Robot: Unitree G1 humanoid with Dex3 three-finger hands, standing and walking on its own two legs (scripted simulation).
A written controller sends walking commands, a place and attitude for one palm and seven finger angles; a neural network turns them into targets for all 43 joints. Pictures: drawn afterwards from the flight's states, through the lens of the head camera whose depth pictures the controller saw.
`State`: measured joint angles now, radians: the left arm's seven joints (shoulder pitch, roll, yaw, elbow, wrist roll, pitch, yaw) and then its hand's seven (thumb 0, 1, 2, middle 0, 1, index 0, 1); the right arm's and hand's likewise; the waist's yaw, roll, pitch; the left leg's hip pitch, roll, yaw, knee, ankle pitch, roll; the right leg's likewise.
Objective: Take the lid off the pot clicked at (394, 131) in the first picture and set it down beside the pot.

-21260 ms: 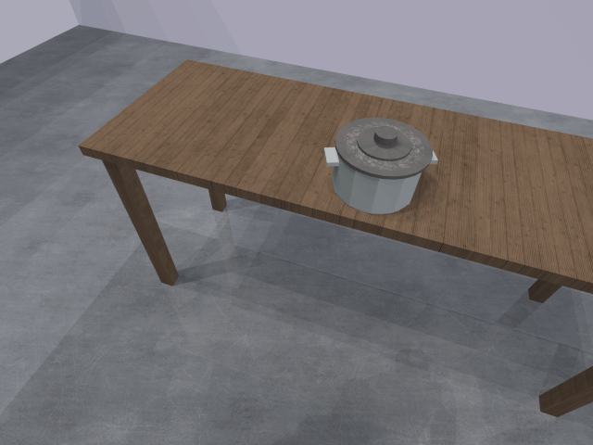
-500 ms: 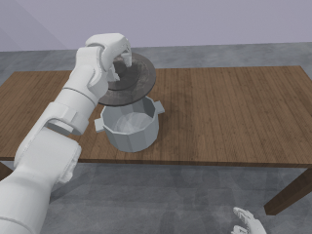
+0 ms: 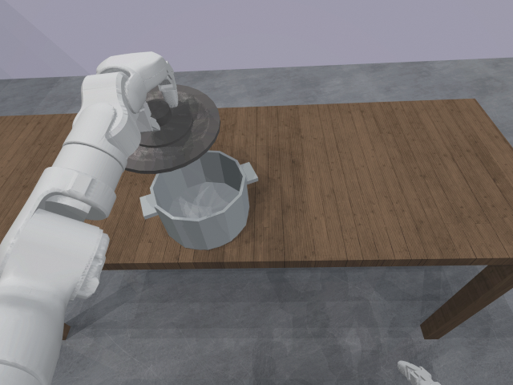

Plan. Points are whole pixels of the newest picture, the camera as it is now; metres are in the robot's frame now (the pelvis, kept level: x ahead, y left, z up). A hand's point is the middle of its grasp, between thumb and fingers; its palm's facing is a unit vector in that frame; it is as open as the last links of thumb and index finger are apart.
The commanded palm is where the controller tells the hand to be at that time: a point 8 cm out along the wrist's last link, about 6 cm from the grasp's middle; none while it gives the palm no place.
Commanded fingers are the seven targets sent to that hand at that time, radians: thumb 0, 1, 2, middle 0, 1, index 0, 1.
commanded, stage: move the lid sideways beside the pot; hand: left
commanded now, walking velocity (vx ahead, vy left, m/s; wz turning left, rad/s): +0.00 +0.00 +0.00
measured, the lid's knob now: (156, 113) +0.50 +0.16 +0.18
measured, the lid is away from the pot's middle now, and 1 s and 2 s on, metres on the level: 0.04 0.15 0.23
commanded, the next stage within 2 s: lower the lid onto the table in 1.74 s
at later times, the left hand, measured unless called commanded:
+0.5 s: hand (108, 117) +0.46 +0.22 +0.20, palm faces -0.27 -0.01 -0.96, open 7.9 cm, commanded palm +0.46 +0.22 +0.27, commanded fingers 0.00 0.59 1.03 -0.95 -1.08 -0.86 -1.05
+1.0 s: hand (74, 114) +0.47 +0.27 +0.20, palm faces -0.27 -0.05 -0.96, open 7.9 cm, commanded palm +0.45 +0.27 +0.27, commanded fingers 0.00 0.59 1.03 -0.95 -1.08 -0.86 -1.05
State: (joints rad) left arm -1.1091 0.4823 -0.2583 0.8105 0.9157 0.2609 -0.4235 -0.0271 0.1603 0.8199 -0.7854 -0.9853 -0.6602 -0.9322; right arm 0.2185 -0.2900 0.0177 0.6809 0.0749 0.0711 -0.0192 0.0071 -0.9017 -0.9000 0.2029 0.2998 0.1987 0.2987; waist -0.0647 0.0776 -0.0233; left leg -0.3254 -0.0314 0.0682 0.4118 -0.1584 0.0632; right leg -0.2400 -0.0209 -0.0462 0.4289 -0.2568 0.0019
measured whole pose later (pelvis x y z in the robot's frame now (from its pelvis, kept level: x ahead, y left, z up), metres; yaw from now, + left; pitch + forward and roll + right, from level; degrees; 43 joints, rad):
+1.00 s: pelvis +0.00 +0.01 +0.00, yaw +0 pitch +6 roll -1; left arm -1.08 0.71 -0.12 0.83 0.93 0.08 -0.51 -0.03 0.16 0.82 -0.79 -0.99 -0.66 -0.93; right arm 0.24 -0.31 0.01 0.66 0.09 0.12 -0.03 0.01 -0.90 -0.90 0.20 0.30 0.20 0.30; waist -0.07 0.06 -0.01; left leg -0.37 -0.04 0.06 0.43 -0.16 0.08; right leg -0.25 -0.02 -0.05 0.39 -0.24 0.02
